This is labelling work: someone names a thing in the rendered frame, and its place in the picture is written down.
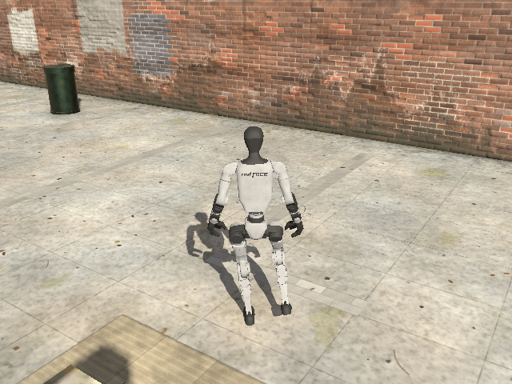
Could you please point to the right robot hand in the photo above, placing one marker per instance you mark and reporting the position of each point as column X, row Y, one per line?
column 292, row 225

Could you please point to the robot right shin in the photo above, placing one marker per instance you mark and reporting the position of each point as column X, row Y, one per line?
column 282, row 278

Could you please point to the right robot upper arm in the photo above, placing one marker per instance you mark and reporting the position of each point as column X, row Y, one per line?
column 284, row 181

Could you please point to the left robot hand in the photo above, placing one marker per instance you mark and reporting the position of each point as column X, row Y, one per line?
column 218, row 225

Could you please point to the right robot forearm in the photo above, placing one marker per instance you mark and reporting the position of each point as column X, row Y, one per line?
column 294, row 211

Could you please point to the left robot upper arm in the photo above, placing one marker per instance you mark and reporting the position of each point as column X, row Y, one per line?
column 225, row 181

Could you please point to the humanoid robot head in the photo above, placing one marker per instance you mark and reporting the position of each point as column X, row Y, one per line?
column 253, row 137

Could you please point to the left robot forearm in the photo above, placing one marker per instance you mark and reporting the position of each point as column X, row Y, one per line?
column 216, row 212

